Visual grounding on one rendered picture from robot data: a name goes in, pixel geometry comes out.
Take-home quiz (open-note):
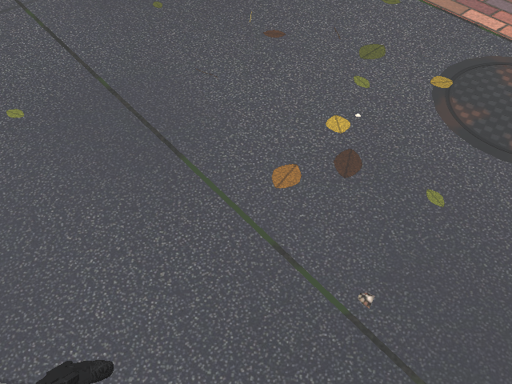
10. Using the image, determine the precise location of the robot left hand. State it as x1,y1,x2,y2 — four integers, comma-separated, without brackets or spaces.
36,360,114,384

